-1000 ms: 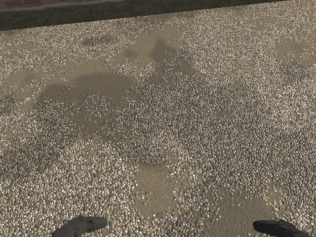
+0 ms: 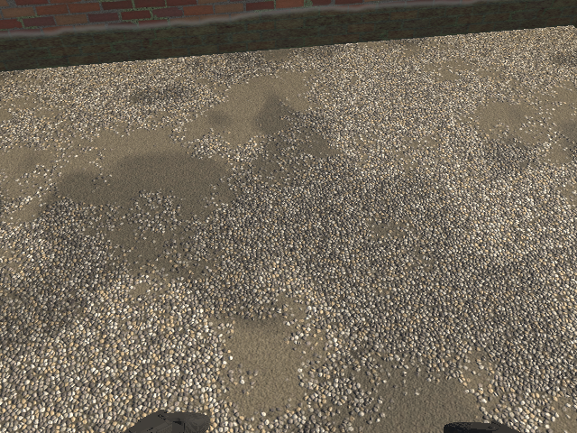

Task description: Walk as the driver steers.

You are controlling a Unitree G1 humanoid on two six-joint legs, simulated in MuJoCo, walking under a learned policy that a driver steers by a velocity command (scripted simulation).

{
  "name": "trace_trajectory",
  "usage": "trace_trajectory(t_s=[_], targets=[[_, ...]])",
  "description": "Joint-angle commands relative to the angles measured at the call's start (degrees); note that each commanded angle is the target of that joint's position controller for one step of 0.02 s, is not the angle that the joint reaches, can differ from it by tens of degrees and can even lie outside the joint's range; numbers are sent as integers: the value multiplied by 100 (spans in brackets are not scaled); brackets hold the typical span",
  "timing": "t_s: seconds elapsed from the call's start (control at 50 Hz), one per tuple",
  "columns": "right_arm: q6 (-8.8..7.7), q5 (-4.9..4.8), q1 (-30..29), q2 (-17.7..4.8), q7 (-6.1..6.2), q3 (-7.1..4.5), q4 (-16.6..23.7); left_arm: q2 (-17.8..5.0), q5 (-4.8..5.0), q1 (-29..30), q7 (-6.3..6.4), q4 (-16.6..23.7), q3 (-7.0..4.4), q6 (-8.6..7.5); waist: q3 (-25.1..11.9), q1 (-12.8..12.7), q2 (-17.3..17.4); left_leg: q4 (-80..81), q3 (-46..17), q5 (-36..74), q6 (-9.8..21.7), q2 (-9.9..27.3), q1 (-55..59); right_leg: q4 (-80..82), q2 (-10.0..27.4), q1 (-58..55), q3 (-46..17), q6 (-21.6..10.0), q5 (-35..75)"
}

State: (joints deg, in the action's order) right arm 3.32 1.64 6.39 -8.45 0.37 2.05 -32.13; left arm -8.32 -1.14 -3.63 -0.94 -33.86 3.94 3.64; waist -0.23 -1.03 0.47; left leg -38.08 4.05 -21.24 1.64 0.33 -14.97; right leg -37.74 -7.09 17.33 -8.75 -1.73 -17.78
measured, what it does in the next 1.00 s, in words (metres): stands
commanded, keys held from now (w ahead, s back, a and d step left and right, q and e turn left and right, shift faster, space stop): w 1.00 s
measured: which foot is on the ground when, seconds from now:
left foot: down 0.00-1.00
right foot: down 0.00-1.00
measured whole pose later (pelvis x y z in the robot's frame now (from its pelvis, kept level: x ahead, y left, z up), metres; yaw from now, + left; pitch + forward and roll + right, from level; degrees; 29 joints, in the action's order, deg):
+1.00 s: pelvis +0.00 +0.00 +0.00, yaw +0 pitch -2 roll +0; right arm 3.5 1.6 7.2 -8.3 0.4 2.2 -31.5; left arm -7.7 -1.2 -2.8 -1.0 -34.1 4.1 3.6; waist -0.3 -0.6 0.4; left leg -38.4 4.0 -21.5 1.5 0.4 -15.1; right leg -38.0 -6.3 17.6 -7.1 -1.8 -18.0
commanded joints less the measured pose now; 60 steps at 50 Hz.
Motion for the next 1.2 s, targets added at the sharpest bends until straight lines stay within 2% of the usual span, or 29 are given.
trace_trajectory(t_s=[0.02,0.04,0.12,0.16,0.24,0.26,0.3,0.38,0.4,0.44,0.52,0.54,0.58,0.66,0.68,0.72,0.78,0.82,0.86,0.92,0.94,0.96,1.02,1.04,1.08,1.1,1.16,1.18,1.2], targets=[[-156,1,-362,-334,13,-92,513,-394,63,609,97,502,-122,-74,-447,119,-82,690,-357,-106,-34,308,650,855,506,457,-430,-168,263],[-105,-41,-682,-354,10,-68,636,-323,32,862,9,655,-88,-74,-53,0,-43,646,-491,787,-6,442,400,594,504,640,-205,-147,1159],[-141,20,-235,-370,16,-116,497,-361,31,410,84,424,-116,-105,-880,105,-6,677,-382,-60,-17,348,768,762,503,193,-351,-159,440],[-104,-41,-655,-355,8,-63,651,-314,31,880,15,643,-88,-74,-52,8,-49,653,-501,789,-1,437,369,578,516,606,-185,-145,1175],[-77,13,-510,-381,6,-101,623,-294,-43,638,-15,542,-98,-126,-531,-11,13,590,-507,973,14,471,503,479,500,312,-125,-148,1456],[-140,17,-211,-377,17,-118,509,-358,35,435,92,414,-116,-109,-908,120,-4,665,-369,-80,-24,326,757,754,524,149,-339,-160,476],[-97,-38,-645,-345,6,-58,666,-302,37,910,20,635,-85,-73,-56,21,-62,640,-491,772,-8,424,349,580,535,588,-177,-146,1195],[-74,14,-497,-373,4,-97,633,-284,-41,659,-14,536,-94,-128,-534,-2,5,580,-501,941,7,461,484,483,515,299,-121,-152,1463],[-138,18,-197,-371,15,-115,518,-350,37,452,93,409,-113,-111,-907,129,-12,655,-365,-108,-30,319,740,762,539,144,-339,-163,465],[-96,-38,-638,-337,5,-55,676,-294,40,926,20,631,-81,-76,-53,27,-67,630,-487,754,-13,417,330,590,548,581,-174,-149,1190],[-74,14,-490,-364,4,-94,639,-273,-40,672,-14,535,-90,-131,-534,2,0,572,-497,916,1,454,466,490,526,290,-116,-155,1462],[-138,18,-186,-363,15,-112,522,-342,37,463,92,408,-109,-113,-906,134,-19,644,-362,-128,-35,314,725,771,551,142,-339,-165,449],[-96,-37,-632,-327,6,-52,679,-284,42,938,19,632,-77,-79,-52,30,-73,620,-483,744,-19,412,315,601,559,576,-170,-153,1184],[-75,15,-481,-355,5,-91,640,-263,-40,683,-15,538,-86,-134,-537,4,-6,563,-494,900,-5,449,454,496,536,282,-111,-160,1460],[-139,19,-174,-356,15,-109,522,-334,38,472,92,411,-105,-116,-907,137,-28,632,-360,-142,-40,310,716,780,560,141,-337,-169,435],[-96,-35,-624,-319,6,-50,679,-275,44,947,18,635,-72,-82,-52,31,-78,609,-480,740,-24,408,305,610,568,572,-165,-156,1177],[-71,9,-473,-351,3,-85,646,-261,-40,694,-20,546,-82,-120,-477,8,-26,559,-500,918,-7,455,411,507,539,317,-97,-155,1422],[-140,18,-160,-350,16,-107,518,-326,38,476,91,413,-101,-119,-917,140,-43,618,-356,-151,-46,307,711,789,569,137,-334,-173,426],[-96,-34,-617,-312,8,-48,677,-267,45,956,16,639,-68,-85,-55,33,-87,596,-473,739,-30,404,298,620,577,569,-162,-161,1177],[-71,10,-465,-343,4,-83,643,-254,-39,700,-21,550,-78,-122,-480,9,-30,548,-496,912,-13,451,407,512,547,317,-92,-159,1420],[-140,26,-137,-333,14,-96,512,-316,34,475,86,416,-96,-116,-903,137,-59,617,-366,-135,-42,320,702,791,565,153,-327,-174,393],[-95,-23,-549,-308,12,-56,664,-266,20,899,8,616,-70,-113,-169,41,-80,588,-469,767,-35,402,318,579,567,472,-131,-168,1278],[-127,19,-172,-345,14,-103,523,-322,43,501,87,428,-96,-103,-811,141,-64,599,-348,-152,-57,300,660,817,583,212,-337,-170,384],[-83,-20,-560,-285,8,-47,667,-263,29,912,4,623,-65,-105,-142,42,-106,571,-456,767,-44,400,305,584,571,514,-132,-168,1262],[-135,18,-164,-333,12,-98,515,-313,36,515,84,435,-92,-101,-799,148,-67,599,-364,-154,-44,308,658,820,590,216,-337,-178,341],[-85,-24,-555,-301,9,-50,668,-265,30,906,4,629,-64,-102,-106,38,-109,572,-462,760,-46,396,288,606,573,531,-124,-163,1225],[-135,18,-140,-335,17,-98,513,-316,35,489,83,429,-93,-109,-846,148,-77,591,-358,-144,-54,311,661,818,585,191,-320,-173,360],[-89,-20,-549,-282,11,-45,658,-254,25,907,3,628,-61,-113,-153,37,-115,565,-460,772,-46,402,299,590,575,504,-122,-173,1253],[-81,6,-517,-341,10,-80,633,-217,-22,765,-10,589,-63,-125,-426,-7,-21,544,-496,811,-24,431,389,562,581,345,-111,-175,1364]])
